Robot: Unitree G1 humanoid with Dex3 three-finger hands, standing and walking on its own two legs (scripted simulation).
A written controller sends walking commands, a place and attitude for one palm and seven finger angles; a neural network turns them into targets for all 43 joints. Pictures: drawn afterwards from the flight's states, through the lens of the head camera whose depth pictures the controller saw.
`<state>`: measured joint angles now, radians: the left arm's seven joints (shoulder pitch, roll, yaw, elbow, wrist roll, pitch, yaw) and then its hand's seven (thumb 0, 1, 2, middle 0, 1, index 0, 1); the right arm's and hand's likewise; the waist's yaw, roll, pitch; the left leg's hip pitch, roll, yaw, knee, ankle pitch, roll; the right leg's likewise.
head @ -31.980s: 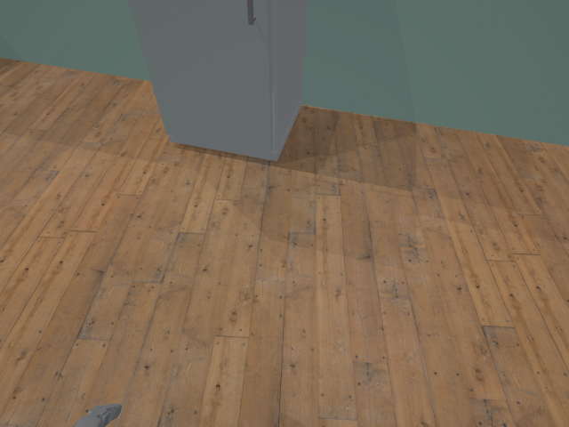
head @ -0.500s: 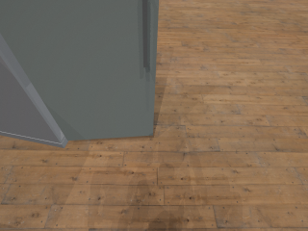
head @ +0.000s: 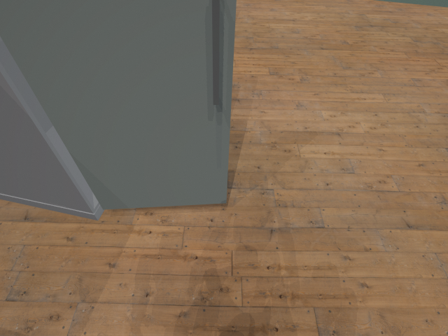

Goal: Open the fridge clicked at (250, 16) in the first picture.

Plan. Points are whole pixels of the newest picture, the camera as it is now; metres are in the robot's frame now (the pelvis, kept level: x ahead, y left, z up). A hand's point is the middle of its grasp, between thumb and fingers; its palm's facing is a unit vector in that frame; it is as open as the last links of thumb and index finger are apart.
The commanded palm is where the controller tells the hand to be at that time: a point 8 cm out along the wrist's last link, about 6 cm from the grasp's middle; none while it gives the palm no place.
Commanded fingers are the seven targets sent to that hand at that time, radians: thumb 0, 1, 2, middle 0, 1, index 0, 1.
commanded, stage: look to check the result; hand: right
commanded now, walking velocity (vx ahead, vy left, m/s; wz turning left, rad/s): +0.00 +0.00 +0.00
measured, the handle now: (215, 47) +0.79 +0.08 +0.13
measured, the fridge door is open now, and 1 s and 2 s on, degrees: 73 73 73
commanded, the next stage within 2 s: stand and wait in 0.54 s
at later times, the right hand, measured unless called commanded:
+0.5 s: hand out of the picture +0.03 -0.19 -0.17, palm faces +0.00 +0.97 -0.23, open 7.4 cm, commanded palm none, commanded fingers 0.00 -0.90 -0.90 0.20 0.30 0.20 0.30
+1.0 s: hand out of the picture +0.09 -0.22 -0.16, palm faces -0.01 +0.95 -0.30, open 7.4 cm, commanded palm none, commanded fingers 0.00 -0.90 -0.90 0.20 0.30 0.20 0.30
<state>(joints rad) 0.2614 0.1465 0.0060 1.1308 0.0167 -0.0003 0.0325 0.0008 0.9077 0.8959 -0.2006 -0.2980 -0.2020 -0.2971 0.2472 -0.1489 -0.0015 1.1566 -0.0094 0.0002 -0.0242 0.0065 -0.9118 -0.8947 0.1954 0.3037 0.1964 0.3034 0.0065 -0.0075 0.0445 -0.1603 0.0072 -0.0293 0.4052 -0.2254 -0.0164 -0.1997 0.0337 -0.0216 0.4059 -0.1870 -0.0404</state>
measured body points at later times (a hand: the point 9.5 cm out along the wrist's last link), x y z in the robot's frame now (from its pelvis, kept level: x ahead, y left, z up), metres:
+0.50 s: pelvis +0.00 +0.01 +0.00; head +0.02 +0.01 +0.45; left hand +0.03 +0.25 -0.16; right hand +0.04 -0.24 -0.15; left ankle +0.00 +0.13 -0.74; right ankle +0.02 -0.09 -0.74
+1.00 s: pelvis +0.01 +0.01 +0.00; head +0.04 +0.01 +0.45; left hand +0.08 +0.30 -0.14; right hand +0.09 -0.27 -0.14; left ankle +0.00 +0.13 -0.74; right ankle +0.02 -0.09 -0.74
